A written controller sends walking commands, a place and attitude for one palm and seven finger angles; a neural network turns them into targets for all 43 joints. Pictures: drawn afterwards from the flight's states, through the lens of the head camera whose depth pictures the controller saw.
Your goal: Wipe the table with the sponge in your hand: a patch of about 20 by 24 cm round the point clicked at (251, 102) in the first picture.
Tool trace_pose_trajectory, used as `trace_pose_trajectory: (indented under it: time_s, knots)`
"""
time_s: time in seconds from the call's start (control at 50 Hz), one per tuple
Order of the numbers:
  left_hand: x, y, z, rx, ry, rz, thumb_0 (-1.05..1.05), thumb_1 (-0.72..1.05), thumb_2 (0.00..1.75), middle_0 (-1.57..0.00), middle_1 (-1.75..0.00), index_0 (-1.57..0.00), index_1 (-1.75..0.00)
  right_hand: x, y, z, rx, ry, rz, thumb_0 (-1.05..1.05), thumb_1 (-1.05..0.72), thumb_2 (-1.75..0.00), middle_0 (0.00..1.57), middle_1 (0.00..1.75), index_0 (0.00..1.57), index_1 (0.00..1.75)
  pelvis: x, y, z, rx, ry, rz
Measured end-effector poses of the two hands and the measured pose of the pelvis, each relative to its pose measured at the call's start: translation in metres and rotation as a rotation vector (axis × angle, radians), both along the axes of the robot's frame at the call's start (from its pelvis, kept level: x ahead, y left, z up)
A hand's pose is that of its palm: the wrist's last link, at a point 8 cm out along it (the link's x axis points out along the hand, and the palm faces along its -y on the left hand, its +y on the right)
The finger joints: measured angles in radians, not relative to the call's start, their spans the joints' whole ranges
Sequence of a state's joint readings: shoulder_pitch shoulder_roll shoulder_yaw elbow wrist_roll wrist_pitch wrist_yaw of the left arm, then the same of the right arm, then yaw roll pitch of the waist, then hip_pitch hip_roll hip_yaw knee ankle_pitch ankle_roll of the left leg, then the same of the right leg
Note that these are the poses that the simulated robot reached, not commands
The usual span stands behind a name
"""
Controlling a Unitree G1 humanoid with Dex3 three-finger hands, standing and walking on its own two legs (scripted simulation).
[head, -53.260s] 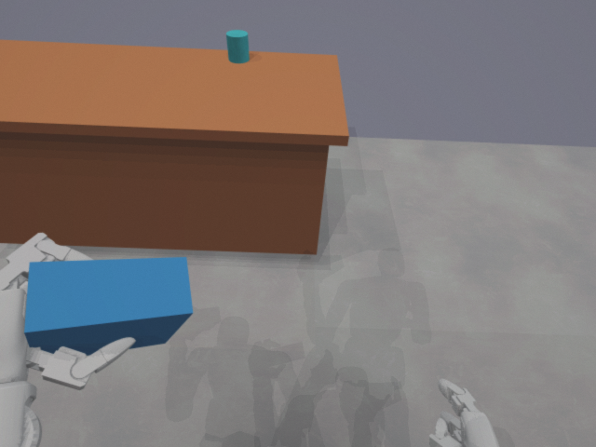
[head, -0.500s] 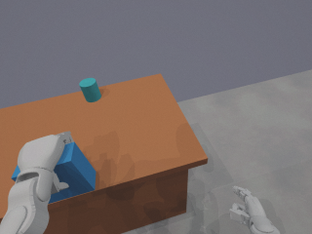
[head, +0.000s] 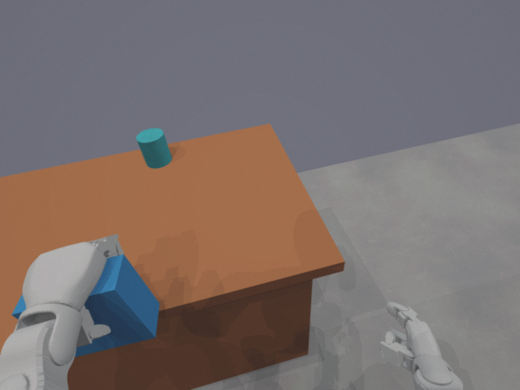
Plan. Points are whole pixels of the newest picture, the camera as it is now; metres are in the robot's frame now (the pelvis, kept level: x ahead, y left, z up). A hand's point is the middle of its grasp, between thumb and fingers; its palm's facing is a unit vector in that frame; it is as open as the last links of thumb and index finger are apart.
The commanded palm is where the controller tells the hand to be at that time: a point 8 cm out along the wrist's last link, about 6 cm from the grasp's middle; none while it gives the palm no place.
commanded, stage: bring the sponge back beside the body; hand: left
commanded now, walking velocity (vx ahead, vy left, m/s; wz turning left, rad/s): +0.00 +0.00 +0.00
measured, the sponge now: (103, 316) +0.18 +0.28 +0.05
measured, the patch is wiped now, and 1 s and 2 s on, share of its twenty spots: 1.00 1.00 1.00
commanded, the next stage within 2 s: step back with the hand held close in 0.12 s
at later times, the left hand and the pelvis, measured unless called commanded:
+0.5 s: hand (122, 270) +0.21 +0.23 +0.13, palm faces +0.25 -0.89 -0.38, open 10.2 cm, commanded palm +0.16 +0.29 +0.17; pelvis +0.00 +0.01 -0.01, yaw +0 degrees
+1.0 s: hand (50, 309) +0.14 +0.28 +0.14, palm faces +0.37 -0.83 -0.41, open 10.2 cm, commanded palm +0.09 +0.32 +0.17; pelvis -0.06 +0.04 -0.02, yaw +1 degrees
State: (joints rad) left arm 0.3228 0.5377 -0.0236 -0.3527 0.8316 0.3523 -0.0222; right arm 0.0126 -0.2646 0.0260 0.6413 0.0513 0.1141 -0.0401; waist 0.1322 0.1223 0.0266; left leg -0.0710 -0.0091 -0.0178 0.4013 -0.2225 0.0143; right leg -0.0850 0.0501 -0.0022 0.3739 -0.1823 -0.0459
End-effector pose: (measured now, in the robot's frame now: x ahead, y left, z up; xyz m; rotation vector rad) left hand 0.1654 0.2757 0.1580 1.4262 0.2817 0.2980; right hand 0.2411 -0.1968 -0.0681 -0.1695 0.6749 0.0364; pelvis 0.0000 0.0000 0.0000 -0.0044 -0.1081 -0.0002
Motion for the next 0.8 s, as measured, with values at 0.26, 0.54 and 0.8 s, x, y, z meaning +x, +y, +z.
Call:
trace_pose_trajectory:
  time_s: [0.26, 0.54, 0.8]
  knots:
    - [0.006, 0.007, 0.002, 0.005, -0.033, 0.026, 0.0, -0.53, 1.05, -0.73, -1.32, -0.74, -1.35, -0.009, -0.008, -0.004, -0.006, 0.029, -0.029, 0.01, -0.9, -0.9, 0.2, 0.3, 0.2, 0.3, 0.002, 0.001, 0.0, -0.001, 0.003, -0.009]
    - [0.01, 0.006, -0.004, -0.934, -0.478, -0.259, -0.01, -0.53, 1.05, -0.73, -1.33, -0.74, -1.35, -0.091, -0.031, -0.011, -0.144, 0.129, -0.186, 0.01, -0.9, -0.9, 0.2, 0.3, 0.2, 0.3, -0.004, 0.015, -0.011, -0.001, 0.113, -0.004]
    - [-0.021, 0.028, -0.012, -0.925, -0.532, -0.209, -0.01, -0.53, 1.05, -0.73, -1.33, -0.74, -1.35, -0.132, -0.019, -0.031, -0.09, 0.124, -0.232, 0.01, -0.9, -0.9, 0.2, 0.3, 0.2, 0.3, -0.029, 0.027, -0.02, -0.017, 0.115, -0.003]
